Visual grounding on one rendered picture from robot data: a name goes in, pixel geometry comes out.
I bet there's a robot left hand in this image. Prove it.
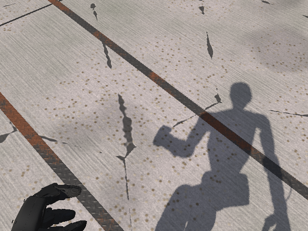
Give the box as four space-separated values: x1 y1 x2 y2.
11 183 87 231

